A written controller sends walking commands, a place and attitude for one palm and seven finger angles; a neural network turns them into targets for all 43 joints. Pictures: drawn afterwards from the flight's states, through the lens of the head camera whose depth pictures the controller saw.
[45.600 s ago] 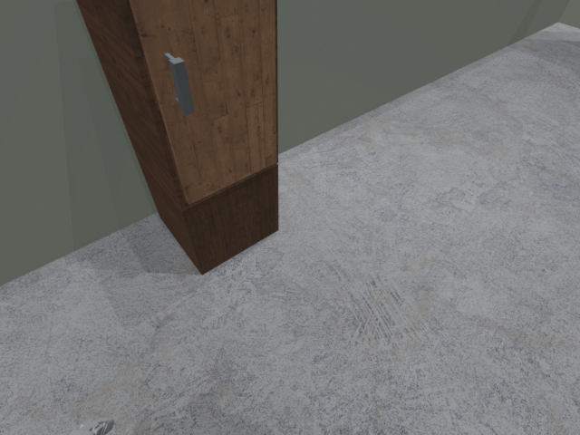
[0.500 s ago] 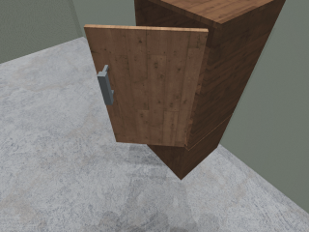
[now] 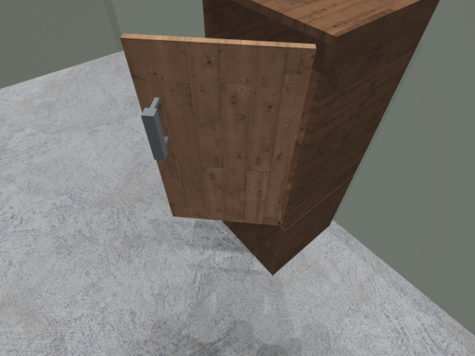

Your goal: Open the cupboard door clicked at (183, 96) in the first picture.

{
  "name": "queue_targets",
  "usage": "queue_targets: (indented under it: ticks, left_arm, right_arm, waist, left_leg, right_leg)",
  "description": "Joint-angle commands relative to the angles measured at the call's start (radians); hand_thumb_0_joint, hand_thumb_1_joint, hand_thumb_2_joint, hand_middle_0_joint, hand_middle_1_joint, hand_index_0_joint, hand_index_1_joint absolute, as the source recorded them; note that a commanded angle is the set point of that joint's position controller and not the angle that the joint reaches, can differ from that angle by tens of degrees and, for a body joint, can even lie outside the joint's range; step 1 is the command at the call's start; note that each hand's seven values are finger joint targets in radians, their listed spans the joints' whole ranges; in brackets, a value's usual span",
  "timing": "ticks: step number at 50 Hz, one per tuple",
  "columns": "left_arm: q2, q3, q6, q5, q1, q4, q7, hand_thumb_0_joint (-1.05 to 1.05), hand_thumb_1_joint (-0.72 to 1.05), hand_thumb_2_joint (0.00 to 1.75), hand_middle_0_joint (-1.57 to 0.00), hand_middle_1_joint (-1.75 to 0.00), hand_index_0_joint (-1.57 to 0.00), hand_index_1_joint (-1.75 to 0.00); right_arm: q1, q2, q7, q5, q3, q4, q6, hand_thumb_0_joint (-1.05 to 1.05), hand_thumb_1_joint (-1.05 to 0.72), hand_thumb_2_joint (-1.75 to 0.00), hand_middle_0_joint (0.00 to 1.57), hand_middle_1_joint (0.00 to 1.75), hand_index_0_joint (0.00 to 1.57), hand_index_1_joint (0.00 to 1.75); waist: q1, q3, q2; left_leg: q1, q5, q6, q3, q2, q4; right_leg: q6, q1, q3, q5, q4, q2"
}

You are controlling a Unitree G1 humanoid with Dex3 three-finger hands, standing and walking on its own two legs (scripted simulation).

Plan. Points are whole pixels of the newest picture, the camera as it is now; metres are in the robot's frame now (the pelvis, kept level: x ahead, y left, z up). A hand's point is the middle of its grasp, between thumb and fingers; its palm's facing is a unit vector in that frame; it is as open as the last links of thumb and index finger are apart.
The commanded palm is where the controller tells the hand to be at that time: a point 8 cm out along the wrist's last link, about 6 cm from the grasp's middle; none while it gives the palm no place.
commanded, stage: look again from close up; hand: left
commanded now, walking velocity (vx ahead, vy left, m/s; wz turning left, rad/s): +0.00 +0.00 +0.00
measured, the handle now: (158, 129) +0.55 +0.22 +0.06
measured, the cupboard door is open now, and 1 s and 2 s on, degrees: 45 45 45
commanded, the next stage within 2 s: raise the hand with hooked fingers in 0.44 s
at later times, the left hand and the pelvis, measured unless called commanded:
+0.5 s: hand out of the picture -0.01 +0.16 -0.18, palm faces +0.04 -0.98 -0.19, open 7.3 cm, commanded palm none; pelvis +0.00 +0.00 +0.00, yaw +0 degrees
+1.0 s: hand (128, 347) +0.14 +0.19 -0.05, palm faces +0.03 -1.00 +0.01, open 8.8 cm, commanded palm +0.14 +0.25 -0.03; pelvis -0.04 +0.00 -0.07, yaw +2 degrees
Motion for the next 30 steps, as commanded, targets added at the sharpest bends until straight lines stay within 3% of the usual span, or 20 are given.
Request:
queue_targets:
  ticks: [1, 14, 16, 26, 27, 28, 29, 30]
  left_arm:
    - [0.092, 0.012, -0.012, -0.003, 0.068, -0.026, -0.001, 0.0, 0.9, 0.9, -0.2, -0.3, -0.2, -0.3]
    - [0.093, 0.014, -0.013, -0.004, 0.072, -0.026, -0.002, 0.0, 0.9, 0.9, -0.2, -0.3, -0.2, -0.3]
    - [0.09, 0.013, -0.011, -0.003, 0.072, -0.027, -0.001, 0.0, 0.9, 0.9, -0.2, -0.3, -0.2, -0.3]
    - [0.089, 0.015, -0.011, -0.003, 0.073, -0.029, -0.002, 0.0, 0.9, 0.9, -0.2, -0.3, -0.2, -0.3]
    - [0.121, 0.018, -0.024, 0.005, 0.161, 0.019, 0.036, 0.0, 0.9, 0.9, -0.2, -0.3, -0.2, -0.3]
    - [0.319, 0.076, -0.237, -0.215, -0.591, -1.502, 0.012, 0.0, 0.88, 0.89, -0.2, -0.32, -0.2, -0.32]
    - [0.271, 0.098, -0.185, -0.133, -0.229, -1.29, 0.065, 0.0, 0.85, 0.88, -0.2, -0.33, -0.2, -0.33]
    - [0.068, 0.007, -0.045, -0.158, 0.038, -1.103, 0.097, 0.0, 0.83, 0.87, -0.21, -0.34, -0.21, -0.34]
  right_arm:
    - [0.081, -0.083, -0.004, 0.004, -0.012, -0.014, -0.008, 0.0, -0.9, -0.9, 0.2, 0.3, 0.2, 0.3]
    - [0.089, -0.083, -0.006, 0.003, -0.015, -0.014, -0.011, 0.0, -0.9, -0.9, 0.2, 0.3, 0.2, 0.3]
    - [0.086, -0.079, -0.006, 0.004, -0.014, -0.011, -0.009, 0.0, -0.9, -0.9, 0.2, 0.3, 0.2, 0.3]
    - [0.092, -0.078, -0.007, 0.004, -0.015, -0.012, -0.01, 0.0, -0.9, -0.9, 0.2, 0.3, 0.2, 0.3]
    - [-0.035, -0.125, 0.004, 0.018, -0.03, -0.085, -0.012, 0.0, -0.9, -0.9, 0.2, 0.3, 0.2, 0.3]
    - [0.006, -0.32, -0.041, 0.057, -0.038, -0.455, -0.166, 0.0, -0.9, -0.9, 0.2, 0.3, 0.2, 0.3]
    - [-0.091, -0.227, -0.072, 0.049, -0.024, -0.409, -0.244, 0.0, -0.9, -0.9, 0.2, 0.3, 0.2, 0.3]
    - [-0.08, -0.179, -0.062, 0.072, -0.042, -0.408, -0.268, 0.0, -0.9, -0.9, 0.2, 0.3, 0.2, 0.3]
  waist:
    - [-0.005, 0.03, -0.006]
    - [-0.004, 0.005, 0.003]
    - [-0.002, 0.029, 0.006]
    - [-0.003, 0.024, 0.003]
    - [0.037, 0.043, 0.001]
    - [-0.1, -0.465, 0.197]
    - [-0.01, -0.471, 0.3]
    - [-0.035, -0.271, 0.222]
  left_leg:
    - [-0.065, 0.152, 0.02, -0.09, 0.099, -0.073]
    - [-0.049, 0.179, 0.019, -0.092, 0.103, -0.074]
    - [-0.062, 0.168, 0.02, -0.093, 0.102, -0.078]
    - [-0.062, 0.171, 0.02, -0.098, 0.102, -0.08]
    - [-0.14, 0.163, -0.01, -0.039, 0.105, 0.144]
    - [0.08, 0.283, 0.021, -0.088, -0.012, 0.007]
    - [0.082, 0.426, 0.025, -0.068, 0.007, 0.015]
    - [-0.016, 0.395, -0.002, -0.102, 0.031, 0.013]
  right_leg:
    - [-0.015, 0.03, 0.135, 0.224, -0.075, -0.123]
    - [-0.018, 0.043, 0.131, 0.241, -0.072, -0.124]
    - [-0.016, 0.033, 0.129, 0.224, -0.076, -0.122]
    - [-0.017, 0.039, 0.129, 0.214, -0.079, -0.121]
    - [0.035, 0.024, 0.179, 0.647, -0.054, -0.189]
    - [0.006, 0.157, 0.138, 0.447, 0.021, -0.09]
    - [-0.023, 0.136, 0.106, 0.268, 0.057, -0.04]
    - [-0.004, 0.007, 0.046, 0.134, 0.048, -0.036]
